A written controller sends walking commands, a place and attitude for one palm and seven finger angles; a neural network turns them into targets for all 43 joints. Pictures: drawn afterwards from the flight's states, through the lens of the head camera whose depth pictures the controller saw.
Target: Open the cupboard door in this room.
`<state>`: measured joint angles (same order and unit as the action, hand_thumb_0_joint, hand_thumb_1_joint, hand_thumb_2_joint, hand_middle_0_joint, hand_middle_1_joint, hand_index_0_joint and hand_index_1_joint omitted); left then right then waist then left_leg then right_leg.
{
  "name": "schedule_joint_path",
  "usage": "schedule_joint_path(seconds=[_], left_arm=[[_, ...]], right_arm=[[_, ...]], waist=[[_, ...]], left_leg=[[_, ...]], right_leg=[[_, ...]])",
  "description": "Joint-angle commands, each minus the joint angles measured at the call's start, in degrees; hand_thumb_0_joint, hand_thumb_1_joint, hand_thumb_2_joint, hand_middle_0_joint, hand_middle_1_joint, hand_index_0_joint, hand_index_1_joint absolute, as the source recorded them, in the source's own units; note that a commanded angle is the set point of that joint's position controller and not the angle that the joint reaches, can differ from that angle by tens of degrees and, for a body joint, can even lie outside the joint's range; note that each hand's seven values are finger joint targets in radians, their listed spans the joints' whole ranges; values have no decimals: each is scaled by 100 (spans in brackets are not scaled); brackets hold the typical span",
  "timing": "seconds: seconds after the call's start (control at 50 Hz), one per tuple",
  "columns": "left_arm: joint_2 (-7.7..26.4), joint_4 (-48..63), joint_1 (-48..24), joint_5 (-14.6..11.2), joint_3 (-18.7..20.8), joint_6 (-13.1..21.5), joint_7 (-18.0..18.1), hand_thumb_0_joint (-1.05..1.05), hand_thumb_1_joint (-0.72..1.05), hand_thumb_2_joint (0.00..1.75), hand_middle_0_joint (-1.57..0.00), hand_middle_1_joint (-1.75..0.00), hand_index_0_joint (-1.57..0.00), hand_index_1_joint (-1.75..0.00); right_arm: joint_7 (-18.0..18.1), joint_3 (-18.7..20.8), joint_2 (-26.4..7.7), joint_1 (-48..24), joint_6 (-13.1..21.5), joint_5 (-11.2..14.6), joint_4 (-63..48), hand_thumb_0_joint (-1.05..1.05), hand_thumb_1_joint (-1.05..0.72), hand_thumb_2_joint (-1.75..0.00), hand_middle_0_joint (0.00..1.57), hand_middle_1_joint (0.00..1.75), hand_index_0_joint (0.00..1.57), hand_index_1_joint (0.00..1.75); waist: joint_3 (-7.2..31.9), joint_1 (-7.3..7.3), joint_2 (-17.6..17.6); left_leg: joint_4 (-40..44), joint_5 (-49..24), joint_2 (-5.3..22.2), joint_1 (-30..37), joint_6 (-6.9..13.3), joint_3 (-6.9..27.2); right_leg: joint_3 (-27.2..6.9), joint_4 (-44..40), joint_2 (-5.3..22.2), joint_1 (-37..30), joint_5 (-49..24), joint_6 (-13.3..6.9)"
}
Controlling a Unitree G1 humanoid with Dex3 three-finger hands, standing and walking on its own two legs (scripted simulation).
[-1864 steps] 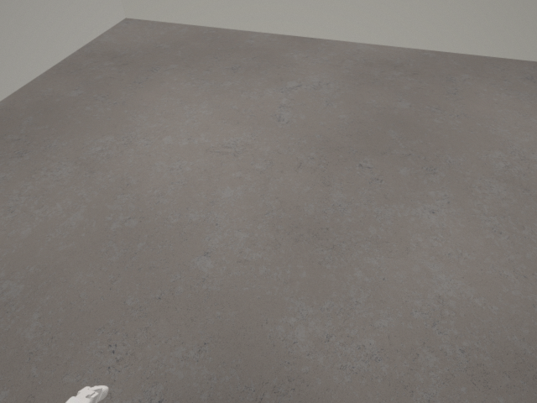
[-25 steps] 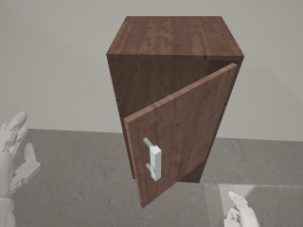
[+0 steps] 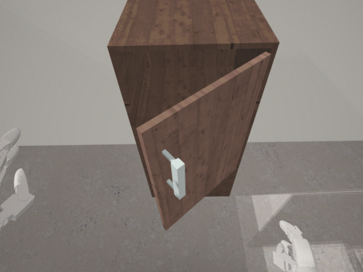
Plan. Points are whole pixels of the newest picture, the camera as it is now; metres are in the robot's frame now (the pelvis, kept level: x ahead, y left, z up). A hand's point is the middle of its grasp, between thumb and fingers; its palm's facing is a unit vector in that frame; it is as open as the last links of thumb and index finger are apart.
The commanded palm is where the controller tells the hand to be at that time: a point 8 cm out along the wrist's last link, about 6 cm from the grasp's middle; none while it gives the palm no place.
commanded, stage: step back with the hand held close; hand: left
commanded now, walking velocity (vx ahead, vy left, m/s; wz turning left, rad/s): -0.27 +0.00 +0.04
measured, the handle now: (173, 175) +0.34 +0.05 -0.01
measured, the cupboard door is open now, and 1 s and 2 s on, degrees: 41 41 41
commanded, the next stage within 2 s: stop stepping back and stand still in 0.80 s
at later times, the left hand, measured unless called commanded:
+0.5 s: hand out of the picture +0.09 +0.29 +0.16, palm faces +0.48 -0.71 -0.52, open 7.4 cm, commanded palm +0.02 +0.32 +0.17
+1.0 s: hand out of the picture +0.01 +0.25 +0.16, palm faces +0.35 -0.80 -0.49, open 7.4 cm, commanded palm -0.06 +0.30 +0.17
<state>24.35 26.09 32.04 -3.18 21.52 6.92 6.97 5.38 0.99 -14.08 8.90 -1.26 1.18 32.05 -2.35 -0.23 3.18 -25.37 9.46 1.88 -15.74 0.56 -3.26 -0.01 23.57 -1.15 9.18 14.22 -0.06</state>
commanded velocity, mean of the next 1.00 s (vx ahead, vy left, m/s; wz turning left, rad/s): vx -0.27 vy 0.02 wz -0.03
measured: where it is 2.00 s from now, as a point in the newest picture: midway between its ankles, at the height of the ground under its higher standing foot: outside the picture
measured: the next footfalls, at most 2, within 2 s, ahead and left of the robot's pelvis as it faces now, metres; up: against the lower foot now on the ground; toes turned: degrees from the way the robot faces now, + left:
left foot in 0.62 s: +0.00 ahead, +0.11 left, +0.00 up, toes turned +4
right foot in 0.98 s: -0.31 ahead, -0.10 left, +0.00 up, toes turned -4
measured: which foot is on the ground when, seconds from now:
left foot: down 0.00-0.50, up 0.52-0.60, down 0.62-1.00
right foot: down 0.00-0.64, up 0.66-0.96, down 0.98-1.00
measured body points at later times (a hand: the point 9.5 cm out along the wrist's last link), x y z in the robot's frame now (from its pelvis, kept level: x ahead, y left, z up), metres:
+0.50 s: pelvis -0.09 +0.01 -0.02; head -0.06 +0.02 +0.43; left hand +0.06 +0.33 +0.18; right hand +0.10 -0.21 -0.10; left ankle +0.04 +0.11 -0.74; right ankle -0.06 -0.11 -0.74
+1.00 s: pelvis -0.21 +0.00 -0.02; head -0.17 +0.02 +0.43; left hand -0.02 +0.29 +0.18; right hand -0.02 -0.22 -0.09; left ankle -0.04 +0.11 -0.74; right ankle -0.36 -0.10 -0.75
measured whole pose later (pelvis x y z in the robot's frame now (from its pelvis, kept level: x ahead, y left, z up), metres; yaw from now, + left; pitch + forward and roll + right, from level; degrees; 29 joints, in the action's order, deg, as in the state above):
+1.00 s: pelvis -0.21 +0.00 -0.02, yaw -2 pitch +5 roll -1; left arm 27.7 33.5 31.4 -4.2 25.9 12.0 8.6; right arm 2.2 -0.9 -9.4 6.7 5.6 -1.3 34.3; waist 0.6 -0.5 -1.8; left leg -22.1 -3.2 2.7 -32.3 0.8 -5.1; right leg 0.0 23.5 -2.4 4.3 24.6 -1.8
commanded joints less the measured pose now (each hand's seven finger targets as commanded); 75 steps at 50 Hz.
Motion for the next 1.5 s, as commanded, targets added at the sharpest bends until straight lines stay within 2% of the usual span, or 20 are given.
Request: schedule_joint_path(seconds=[0.0,0.34,0.4,0.46,0.52,0.56,0.6,0.64,0.68,0.88,0.92,0.98,1.02,1.08,1.16,1.2,1.24,1.34,1.38,1.48], left_arm=[[1140,1243,37,-39,968,378,237,0,90,90,-20,-30,-20,-30],[928,1522,-131,218,1108,752,336,0,90,90,-20,-30,-20,-30],[1105,1582,14,156,1275,799,325,0,90,90,-20,-30,-20,-30],[974,1611,-48,34,955,771,329,0,90,90,-20,-30,-20,-30],[984,1503,-552,132,751,681,438,0,90,90,-20,-30,-20,-30],[1104,1434,-876,147,784,647,425,0,90,90,-20,-30,-20,-30],[1273,1620,-980,174,940,714,403,0,90,90,-20,-30,-20,-30],[1158,1511,-495,135,1112,808,314,0,90,90,-20,-30,-20,-30],[1009,1706,-474,133,1109,797,284,0,90,90,-20,-30,-20,-30],[995,1816,-284,-145,895,757,292,0,90,90,-20,-30,-20,-30],[1210,1859,-47,-185,1083,843,249,0,90,90,-20,-30,-20,-30],[1728,1726,35,-170,1609,942,357,0,90,90,-20,-30,-20,-30],[1507,1669,82,-140,1414,737,349,0,90,90,-20,-30,-20,-30],[1228,1229,-125,-45,1173,641,344,0,90,90,-20,-30,-20,-30],[1159,724,-536,31,888,676,298,0,90,90,-20,-30,-20,-30],[1173,951,-582,0,883,755,254,0,90,90,-20,-30,-20,-30],[1068,1049,-331,50,913,728,261,0,90,90,-20,-30,-20,-30],[1177,1449,-147,39,1065,767,309,0,90,90,-20,-30,-20,-30],[1082,1210,-507,124,963,839,345,0,90,90,-20,-30,-20,-30],[949,727,-626,127,834,796,305,0,90,90,-20,-30,-20,-30]], right_arm=[[78,208,-587,-517,265,-23,-954,0,-90,-90,20,30,20,30],[61,216,-704,-403,780,-110,-944,0,-90,-90,20,30,20,30],[10,231,-617,-352,888,-152,-841,0,-90,-90,20,30,20,30],[-86,271,-512,-96,887,-99,-622,0,-90,-90,20,30,20,30],[-74,265,-381,-134,789,-172,-390,0,-90,-90,20,30,20,30],[-13,174,-388,-268,735,-153,-408,0,-90,-90,20,30,20,30],[101,249,-618,-525,712,-123,-494,0,-90,-90,20,30,20,30],[47,248,-609,-480,795,-149,-651,0,-90,-90,20,30,20,30],[-48,316,-536,-409,900,-275,-602,0,-90,-90,20,30,20,30],[-207,209,-441,-337,1006,-299,-299,0,-90,-90,20,30,20,30],[-221,168,-369,-292,903,-249,-415,0,-90,-90,20,30,20,30],[-233,61,-385,-408,798,-253,-417,0,-90,-90,20,30,20,30],[-185,122,-407,-358,807,-95,-524,0,-90,-90,20,30,20,30],[-99,33,-406,-195,808,-61,-449,0,-90,-90,20,30,20,30],[-46,100,-577,-18,881,-68,-353,0,-90,-90,20,30,20,30],[-56,126,-568,-223,948,-76,-416,0,-90,-90,20,30,20,30],[-40,107,-505,-291,935,-128,-503,0,-90,-90,20,30,20,30],[-108,234,-465,-63,893,-139,-376,0,-90,-90,20,30,20,30],[-98,126,-390,27,1013,-147,-315,0,-90,-90,20,30,20,30],[23,192,-572,122,1171,-97,-340,0,-90,-90,20,30,20,30]], waist=[[1131,-36,37],[639,-65,1034],[650,-51,713],[921,95,-924],[807,202,-1209],[532,205,-965],[563,49,338],[1159,-32,1281],[944,-8,946],[1522,0,1121],[1453,4,874],[1299,1,-437],[1185,36,-1433],[900,171,-526],[941,206,148],[490,72,388],[-73,57,570],[-45,86,-1116],[-60,154,-495],[633,58,233]], left_leg=[[41,-1486,212,806,73,172],[1529,3296,896,-2478,490,1402],[1042,2824,742,-2110,417,1228],[-1118,1151,-140,70,-113,245],[-2079,907,-276,258,-196,299],[-707,513,-187,173,-136,348],[369,-860,560,25,85,984],[1552,839,1428,-1179,509,1931],[1686,1660,1795,-1639,886,2267],[1679,594,1086,404,122,1015],[1006,433,523,581,-172,402],[-1397,339,-47,865,-227,94],[-2045,432,-205,-258,-112,253],[-867,-593,-215,63,66,45],[-391,-1920,310,1155,533,907],[616,417,697,178,553,1732],[1382,2471,474,-1106,146,1501],[-2474,558,-169,-667,-186,480],[-1558,749,81,-838,-79,491],[-187,-2269,496,1147,321,1073]], right_leg=[[-67,-172,267,132,-2072,121],[68,1445,-459,-1239,73,118],[-221,1011,-343,-726,149,-59],[-1539,-690,705,1537,343,-455],[-1691,-739,1369,1894,-1126,-730],[-1149,-276,901,1611,-1506,-343],[-416,400,-45,1107,-1013,124],[-120,2193,-531,-279,714,142],[-432,3462,-471,2,1099,48],[285,560,-438,184,1465,-169],[196,-861,-223,-15,727,-283],[-956,-1289,1406,1457,-229,-669],[-896,-378,1317,437,-2566,-574],[-460,251,1033,33,-3698,-209],[28,934,249,807,-1991,339],[54,692,-13,616,749,164],[221,125,-86,9,1466,-154],[-1803,-1468,1712,1322,1528,-1135],[-1039,-687,1443,511,-499,-884],[-145,431,85,636,-1132,87]])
